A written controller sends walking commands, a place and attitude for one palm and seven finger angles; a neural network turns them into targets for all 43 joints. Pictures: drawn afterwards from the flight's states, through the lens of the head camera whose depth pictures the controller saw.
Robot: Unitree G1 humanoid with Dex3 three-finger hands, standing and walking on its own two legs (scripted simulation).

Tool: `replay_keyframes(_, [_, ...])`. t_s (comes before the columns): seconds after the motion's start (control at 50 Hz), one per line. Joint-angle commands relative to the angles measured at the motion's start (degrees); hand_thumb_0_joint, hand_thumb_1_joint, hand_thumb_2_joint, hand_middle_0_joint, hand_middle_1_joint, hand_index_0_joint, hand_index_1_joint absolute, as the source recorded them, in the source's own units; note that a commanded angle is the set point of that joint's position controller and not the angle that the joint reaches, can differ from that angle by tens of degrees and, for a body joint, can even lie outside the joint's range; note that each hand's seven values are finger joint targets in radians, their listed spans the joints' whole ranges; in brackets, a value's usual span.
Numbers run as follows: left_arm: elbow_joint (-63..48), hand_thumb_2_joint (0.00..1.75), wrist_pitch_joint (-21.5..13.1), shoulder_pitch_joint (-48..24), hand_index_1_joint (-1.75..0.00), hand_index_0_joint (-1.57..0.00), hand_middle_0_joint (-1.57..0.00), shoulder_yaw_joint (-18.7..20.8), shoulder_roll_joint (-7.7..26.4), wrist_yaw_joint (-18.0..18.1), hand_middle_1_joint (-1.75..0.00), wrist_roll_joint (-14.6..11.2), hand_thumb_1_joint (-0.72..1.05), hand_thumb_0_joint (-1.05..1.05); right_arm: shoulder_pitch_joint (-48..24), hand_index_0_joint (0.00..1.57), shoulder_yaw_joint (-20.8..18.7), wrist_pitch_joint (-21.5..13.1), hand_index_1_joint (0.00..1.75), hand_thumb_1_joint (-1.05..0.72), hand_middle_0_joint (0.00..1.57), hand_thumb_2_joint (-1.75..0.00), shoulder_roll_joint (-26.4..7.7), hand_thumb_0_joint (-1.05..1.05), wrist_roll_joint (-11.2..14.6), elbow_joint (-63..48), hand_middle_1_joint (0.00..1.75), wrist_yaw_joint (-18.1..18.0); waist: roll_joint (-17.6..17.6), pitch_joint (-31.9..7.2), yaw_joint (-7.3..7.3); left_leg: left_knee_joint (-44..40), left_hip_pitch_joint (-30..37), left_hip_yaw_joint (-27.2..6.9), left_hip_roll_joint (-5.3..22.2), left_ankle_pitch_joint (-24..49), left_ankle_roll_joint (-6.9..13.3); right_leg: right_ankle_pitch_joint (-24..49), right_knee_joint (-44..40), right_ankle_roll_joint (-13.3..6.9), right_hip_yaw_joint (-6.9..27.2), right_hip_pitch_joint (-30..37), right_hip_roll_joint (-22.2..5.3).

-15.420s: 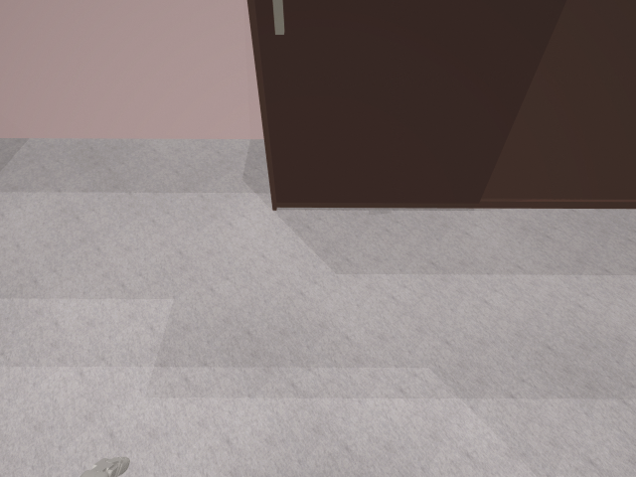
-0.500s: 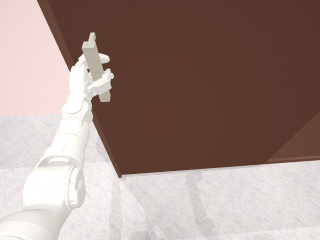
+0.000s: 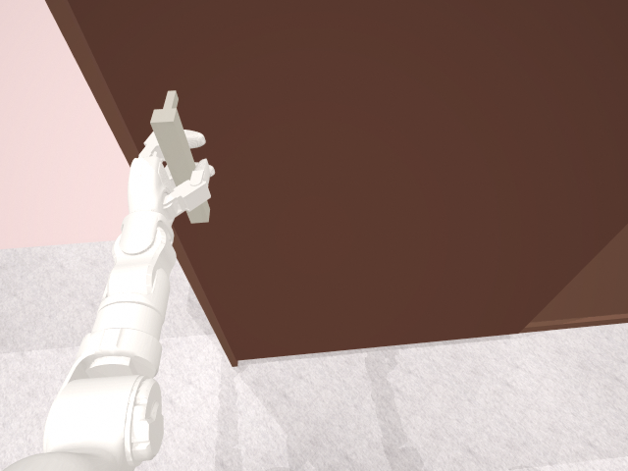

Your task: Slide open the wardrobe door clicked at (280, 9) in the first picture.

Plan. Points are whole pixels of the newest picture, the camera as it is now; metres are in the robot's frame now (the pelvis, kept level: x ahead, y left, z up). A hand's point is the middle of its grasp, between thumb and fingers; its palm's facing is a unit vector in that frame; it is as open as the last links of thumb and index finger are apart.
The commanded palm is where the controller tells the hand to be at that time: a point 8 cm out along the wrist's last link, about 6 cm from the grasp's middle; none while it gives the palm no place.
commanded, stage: grip the handle and tug to test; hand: left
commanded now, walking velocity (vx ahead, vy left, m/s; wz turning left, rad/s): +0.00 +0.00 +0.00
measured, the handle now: (186, 160) +0.50 +0.15 +0.13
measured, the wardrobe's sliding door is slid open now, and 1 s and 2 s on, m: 0.00 0.00 0.08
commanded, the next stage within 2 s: tug the door sideways, standing still in 0.04 s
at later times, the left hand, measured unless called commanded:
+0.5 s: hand (201, 182) +0.45 +0.13 +0.13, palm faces +0.08 -1.00 +0.00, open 5.7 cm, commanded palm +0.43 +0.14 +0.13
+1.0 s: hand (202, 184) +0.45 +0.13 +0.13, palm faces +0.24 -0.96 -0.13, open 5.7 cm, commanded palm +0.43 +0.11 +0.14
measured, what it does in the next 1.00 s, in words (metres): steps on the spot: right foot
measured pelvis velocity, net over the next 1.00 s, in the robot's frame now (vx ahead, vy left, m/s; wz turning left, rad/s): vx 0.03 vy -0.04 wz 0.15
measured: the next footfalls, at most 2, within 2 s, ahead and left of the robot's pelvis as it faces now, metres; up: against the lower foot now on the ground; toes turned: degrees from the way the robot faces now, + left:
right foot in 0.82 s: +0.08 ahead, -0.10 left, +0.00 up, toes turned +3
left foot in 1.08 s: +0.07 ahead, +0.10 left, +0.00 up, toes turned +16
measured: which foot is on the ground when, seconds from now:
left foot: down 0.00-0.84, up 0.86-1.00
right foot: down 0.00-0.64, up 0.66-0.80, down 0.82-1.00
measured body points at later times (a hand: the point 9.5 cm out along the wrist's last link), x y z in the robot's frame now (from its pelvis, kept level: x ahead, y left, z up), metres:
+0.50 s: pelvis +0.04 +0.00 +0.00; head +0.08 -0.01 +0.45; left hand +0.44 +0.18 +0.13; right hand +0.18 -0.23 -0.12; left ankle +0.02 +0.13 -0.72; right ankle -0.06 -0.11 -0.71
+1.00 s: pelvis +0.03 -0.04 +0.00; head +0.09 -0.07 +0.45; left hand +0.44 +0.18 +0.14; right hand +0.16 -0.28 -0.15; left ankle +0.00 +0.08 -0.65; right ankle +0.05 -0.11 -0.72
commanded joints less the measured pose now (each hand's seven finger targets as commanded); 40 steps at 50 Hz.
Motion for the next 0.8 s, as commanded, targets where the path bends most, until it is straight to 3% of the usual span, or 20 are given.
replay_keyframes(0.0, [-22.6, 0.9, -3.9, -10.1, -1.4, -0.45, -0.45, 0.5, 9.5, -1.6, -1.4, -1.2, 0.9, 0.0, -0.1, 0.2, -2.7, -2.1, 0.3, -0.9, 0.2, -0.9, -7.3, 0.0, 0.4, -8.1, 0.3, 0.0, -2.4, -23.3, 5.39, 0.5, 20.0, -2.2, -3.9, 31.0, 2.8, 49.7, -2.3, 2.2, -1.0, 8.8, 0.3])
replay_keyframes(0.06, [-26.5, 0.9, -2.5, -6.4, -1.4, -0.45, -0.45, 1.6, 10.5, -1.4, -1.4, -1.6, 0.9, 0.0, -0.7, 0.2, -2.7, -1.9, 0.3, -0.9, 0.2, -0.9, -7.3, 0.0, 0.3, -8.7, 0.3, -0.2, -3.3, -23.1, 6.09, -0.1, 20.2, -2.0, -3.9, 32.6, 2.8, 52.0, -2.7, 2.3, -1.0, 11.5, 0.0])
replay_keyframes(0.12, [-30.5, 0.9, -1.0, -3.6, -1.4, -0.45, -0.45, -0.8, 7.3, -1.3, -1.4, -1.8, 0.9, 0.0, -2.3, 0.2, -2.5, -2.0, 0.3, -0.9, 0.2, -0.9, -6.5, 0.0, 0.5, -9.3, 0.3, -0.1, -1.4, -21.5, 6.06, -1.1, 21.6, -1.9, -3.6, 33.2, 2.5, 51.4, -3.4, 2.3, -1.3, 11.0, 0.0])
replay_keyframes(0.16, [-31.2, 0.9, -0.4, -9.8, -1.4, -0.45, -0.45, -5.4, 3.2, -0.5, -1.4, -1.5, 0.9, 0.0, -2.0, 0.2, -2.6, -2.2, 0.3, -0.9, 0.2, -0.9, -6.3, 0.0, 0.4, -8.3, 0.3, -0.4, -3.0, -18.9, 3.4, -0.8, 22.7, -2.8, -3.4, 32.6, 2.6, 46.9, -4.4, 2.1, -1.9, 8.2, 0.5])
replay_keyframes(0.18, [-30.7, 0.9, -0.1, -13.2, -1.4, -0.45, -0.45, -5.1, 3.8, 0.2, -1.4, -1.2, 0.9, 0.0, -2.2, 0.2, -2.8, -2.3, 0.3, -0.9, 0.2, -0.9, -6.5, 0.0, 0.4, -7.4, 0.3, -0.6, -2.3, -18.1, 2.76, -0.8, 23.2, -2.9, -3.3, 31.2, 2.5, 46.4, -4.8, 2.3, -1.6, 6.2, 0.6])
replay_keyframes(0.22, [-27.4, 0.9, 0.7, -18.5, -1.4, -0.45, -0.45, -7.0, 1.7, 1.2, -1.4, -0.3, 0.9, 0.0, -1.6, 0.2, -2.8, -2.2, 0.3, -0.9, 0.2, -0.9, -6.4, 0.0, 0.1, -5.7, 0.3, -0.9, -1.4, -16.1, 1.07, -0.5, 24.0, -3.8, -3.2, 30.9, 2.4, 42.6, -5.1, 1.9, -2.1, 2.9, 0.8])
replay_keyframes(0.26, [-25.9, 0.9, 0.8, -24.8, -1.4, -0.45, -0.45, -9.2, -0.1, 2.0, -1.4, 0.3, 0.9, 0.0, -0.6, 0.2, -2.9, -2.0, 0.3, -0.9, 0.2, -0.9, -6.4, 0.0, -0.4, -4.1, 0.3, -1.2, -2.0, -16.1, -0.51, 0.5, 24.8, -4.1, -3.4, 33.1, 2.6, 43.9, -4.9, 2.0, -2.0, 1.8, 0.5])
replay_keyframes(0.32, [-24.9, 0.9, 1.1, -25.6, -1.4, -0.45, -0.45, -11.9, -3.7, 1.9, -1.4, 0.8, 0.9, 0.0, -0.3, 0.2, -3.0, -2.3, 0.3, -0.9, 0.2, -0.9, -5.8, 0.0, -0.7, -3.2, 0.3, -1.1, -0.7, -21.2, -0.2, 1.7, 28.5, -5.2, -3.4, 39.2, 2.5, 46.0, -3.3, 2.1, -2.3, 0.7, 0.3])
replay_keyframes(0.38, [-22.6, 0.9, 0.4, -26.4, -1.4, -0.45, -0.45, -14.8, -7.1, 1.9, -1.4, 0.8, 0.9, 0.0, -0.6, 0.2, -3.0, -2.7, 0.3, -0.9, 0.2, -0.9, -5.6, 0.0, -0.8, -2.8, 0.3, -1.0, -3.4, -20.7, -0.72, 1.7, 28.5, -6.2, -3.3, 38.2, 2.5, 42.5, -3.4, 2.0, -2.7, -1.0, 0.6])
replay_keyframes(0.46, [-21.4, 0.9, -1.3, -29.5, -1.4, -0.45, -0.45, -18.0, -10.3, 2.3, -1.4, 1.1, 0.9, 0.0, -0.7, 0.2, -2.6, -3.5, 0.3, -0.9, 0.2, -0.9, -5.3, 0.0, -1.2, -2.9, 0.3, -0.5, -4.1, -20.0, -1.27, 1.8, 28.1, -7.0, -3.6, 35.6, 2.7, 39.4, -3.4, 1.7, -3.0, -1.9, 0.6])
replay_keyframes(0.5, [-21.7, 0.9, -2.0, -31.1, -1.4, -0.45, -0.45, -19.2, -11.5, 2.4, -1.4, 1.4, 0.9, 0.0, -1.0, 0.2, -2.5, -3.9, 0.3, -0.9, 0.2, -0.9, -5.0, 0.0, -1.3, -2.8, 0.3, -0.1, -0.6, -21.3, -1.06, 2.6, 29.5, -7.2, -3.7, 37.7, 2.5, 39.7, -2.7, 1.7, -2.8, -3.5, 0.6])
replay_keyframes(0.52, [-22.4, 0.9, -2.2, -34.0, -1.4, -0.45, -0.45, -19.8, -11.8, 2.5, -1.4, 1.3, 0.9, 0.0, -1.2, 0.2, -2.3, -4.1, 0.3, -0.9, 0.2, -0.9, -5.0, 0.0, -1.2, -2.8, 0.3, 0.0, -1.0, -22.2, -1.31, 2.8, 30.1, -7.6, -3.7, 37.0, 2.5, 39.0, -2.6, 1.6, -2.9, -3.9, 0.7])
replay_keyframes(0.54, [-27.1, 0.9, -3.7, -38.5, -1.4, -0.45, -0.45, -13.4, 3.5, 3.5, -1.4, 4.3, 0.9, 0.0, -4.0, 0.2, -2.3, -3.3, 0.3, -0.9, 0.2, -0.9, -7.1, 0.0, 0.1, -4.2, 0.3, -2.4, 0.9, -23.8, 2.05, 1.6, 35.6, -8.3, -1.1, 39.2, 5.0, 38.1, -0.3, 4.2, -1.0, -1.2, -0.6])
replay_keyframes(0.58, [-24.1, 0.9, -3.1, -34.6, -1.4, -0.45, -0.45, -18.0, -3.8, 3.2, -1.4, 2.9, 0.9, 0.0, -5.3, 0.2, -1.5, -3.1, 0.3, -0.9, 0.2, -0.9, -5.2, 0.0, 0.0, -4.5, 0.3, -3.9, 3.9, -22.3, 0.67, 0.8, 40.1, -11.6, 2.5, 47.3, 6.6, 32.0, 5.6, 4.3, -2.0, -5.9, 1.2])
replay_keyframes(0.62, [-25.1, 0.9, -2.5, -35.3, -1.4, -0.45, -0.45, -18.5, -4.3, 3.0, -1.4, 1.2, 0.9, 0.0, -5.9, 0.2, -1.7, -3.5, 0.3, -0.9, 0.2, -0.9, -5.0, 0.0, -0.5, -4.7, 0.3, -4.0, 9.7, -21.5, 0.25, -3.1, 48.7, -20.8, 10.8, 61.5, 10.7, 2.5, 18.2, 3.8, 0.4, -14.3, 2.3])
replay_keyframes(0.64, [-24.5, 0.9, -1.8, -36.1, -1.4, -0.45, -0.45, -17.8, -3.5, 3.2, -1.4, 1.3, 0.9, 0.0, -7.4, 0.2, -1.6, -3.5, 0.3, -0.9, 0.2, -0.9, -5.0, 0.0, -0.9, -4.8, 0.3, -3.8, 10.0, -19.4, 1.08, -4.9, 47.6, -22.7, 12.8, 56.9, 11.8, -5.3, 19.7, 2.9, 1.9, -14.9, 0.8])
replay_keyframes(0.66, [-24.2, 0.9, -1.3, -37.4, -1.4, -0.45, -0.45, -17.8, -3.4, 3.4, -1.4, 0.9, 0.9, 0.0, -8.4, 0.2, -1.4, -3.0, 0.3, -0.9, 0.2, -0.9, -5.0, 0.0, -0.8, -5.3, 0.3, -4.0, 8.3, -18.5, 1.55, -5.3, 46.6, -23.9, 13.8, 50.4, 12.1, -7.1, 19.4, 2.2, 2.2, -14.5, -0.1])
replay_keyframes(0.7, [-19.8, 0.9, -0.4, -35.5, -1.4, -0.45, -0.45, -16.0, -1.2, 3.9, -1.4, 0.7, 0.9, 0.0, -9.0, 0.2, -1.2, -2.2, 0.3, -0.9, 0.2, -0.9, -5.7, 0.0, -0.1, -4.8, 0.3, -4.5, 3.9, -15.6, 2.1, -6.0, 39.1, -21.7, 15.1, 37.2, 12.4, -6.0, 14.4, 1.5, 2.1, -9.1, -1.7])
replay_keyframes(0.74, [-17.6, 0.9, -0.5, -37.2, -1.4, -0.45, -0.45, -17.7, -2.8, 3.8, -1.4, 0.7, 0.9, 0.0, -10.2, 0.2, -1.0, -1.9, 0.3, -0.9, 0.2, -0.9, -6.0, 0.0, 0.6, -5.0, 0.3, -5.0, 4.3, -13.2, 2.3, -5.3, 27.6, -17.1, 13.6, 23.2, 10.8, -1.0, 6.1, 1.0, -0.6, 2.1, -1.5])
replay_keyframes(0.78, [-15.0, 0.9, -0.5, -37.4, -1.4, -0.45, -0.45, -18.9, -4.0, 3.5, -1.4, 0.8, 0.9, 0.0, -11.2, 0.2, -0.7, -2.2, 0.3, -0.9, 0.2, -0.9, -6.0, 0.0, 1.4, -5.0, 0.3, -5.6, 3.1, -11.5, 2.95, -0.8, 14.5, -11.4, 9.5, 9.3, 8.0, 6.4, -2.2, 0.1, -1.4, 15.0, -1.5])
